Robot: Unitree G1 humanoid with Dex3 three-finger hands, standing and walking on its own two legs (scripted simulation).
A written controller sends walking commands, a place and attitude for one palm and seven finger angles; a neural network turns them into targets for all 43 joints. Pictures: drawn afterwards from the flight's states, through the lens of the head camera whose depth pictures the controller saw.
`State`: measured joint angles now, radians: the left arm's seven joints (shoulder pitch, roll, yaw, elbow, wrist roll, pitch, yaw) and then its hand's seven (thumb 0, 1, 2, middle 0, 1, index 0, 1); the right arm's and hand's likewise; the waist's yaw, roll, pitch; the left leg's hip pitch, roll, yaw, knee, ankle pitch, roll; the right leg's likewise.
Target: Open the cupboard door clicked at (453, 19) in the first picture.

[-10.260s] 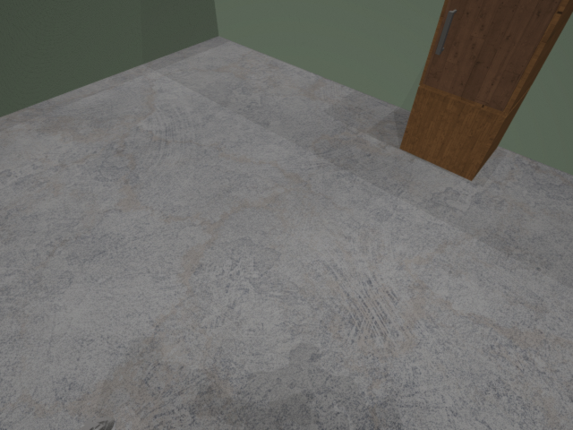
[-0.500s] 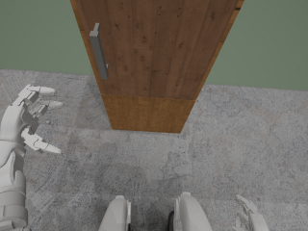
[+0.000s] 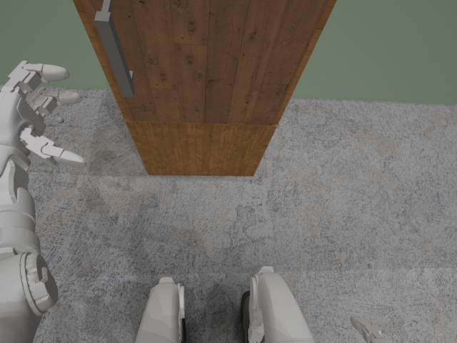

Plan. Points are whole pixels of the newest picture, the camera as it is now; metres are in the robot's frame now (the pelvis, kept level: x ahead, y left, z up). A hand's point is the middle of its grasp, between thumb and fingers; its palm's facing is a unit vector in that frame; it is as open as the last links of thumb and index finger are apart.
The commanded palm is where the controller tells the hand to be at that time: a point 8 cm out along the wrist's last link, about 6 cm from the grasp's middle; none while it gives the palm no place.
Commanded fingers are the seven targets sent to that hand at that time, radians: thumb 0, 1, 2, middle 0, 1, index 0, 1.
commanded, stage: move the hooked fingers beside the handle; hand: left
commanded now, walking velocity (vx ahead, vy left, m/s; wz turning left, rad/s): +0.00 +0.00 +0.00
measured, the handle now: (119, 52) +0.61 +0.19 +0.05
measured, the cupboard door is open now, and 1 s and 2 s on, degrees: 0 0 0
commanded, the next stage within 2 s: slide the fingers in behind the handle in 1.38 s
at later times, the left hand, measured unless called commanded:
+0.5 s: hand (80, 76) +0.55 +0.24 +0.05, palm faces -0.03 -1.00 -0.04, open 14.0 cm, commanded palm +0.55 +0.27 +0.04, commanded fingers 0.00 -0.50 0.30 -0.30 -1.20 -0.30 -1.20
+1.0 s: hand (75, 71) +0.57 +0.26 +0.04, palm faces -0.02 -1.00 -0.04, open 14.0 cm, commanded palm +0.56 +0.27 +0.03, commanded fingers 0.00 -0.50 0.30 -0.30 -1.20 -0.30 -1.20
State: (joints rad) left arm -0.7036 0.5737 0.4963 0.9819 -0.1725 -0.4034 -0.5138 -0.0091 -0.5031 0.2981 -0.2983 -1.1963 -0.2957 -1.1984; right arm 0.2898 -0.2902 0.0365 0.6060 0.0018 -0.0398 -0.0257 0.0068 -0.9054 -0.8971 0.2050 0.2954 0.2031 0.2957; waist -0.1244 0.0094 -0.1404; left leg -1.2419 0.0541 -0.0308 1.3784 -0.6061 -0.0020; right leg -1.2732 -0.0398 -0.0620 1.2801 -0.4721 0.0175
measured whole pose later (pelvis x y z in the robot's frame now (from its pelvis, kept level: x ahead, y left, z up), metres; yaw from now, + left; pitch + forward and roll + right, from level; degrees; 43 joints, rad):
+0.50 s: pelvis +0.00 +0.00 -0.02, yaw -1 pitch +32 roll -5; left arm -1.04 0.76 0.53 1.20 -0.04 -0.37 -0.44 -0.01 -0.50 0.30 -0.30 -1.20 -0.30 -1.20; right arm 0.32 -0.29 0.08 0.59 -0.03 0.06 -0.01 0.00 -0.91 -0.90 0.21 0.30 0.20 0.30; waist -0.23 0.03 -0.12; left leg -1.40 0.07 -0.05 1.45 -0.62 0.00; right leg -1.41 -0.03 -0.08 1.32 -0.47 0.02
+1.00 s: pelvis +0.00 +0.01 -0.02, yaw -2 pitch +34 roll -7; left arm -1.08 0.81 0.55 1.15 -0.02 -0.31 -0.45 -0.01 -0.50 0.30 -0.30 -1.20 -0.30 -1.20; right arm 0.34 -0.26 0.10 0.58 -0.04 0.10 0.02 0.00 -0.91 -0.90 0.21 0.30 0.20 0.30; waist -0.25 0.03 -0.11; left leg -1.44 0.07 -0.06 1.47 -0.63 0.01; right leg -1.44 -0.02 -0.09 1.31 -0.46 0.03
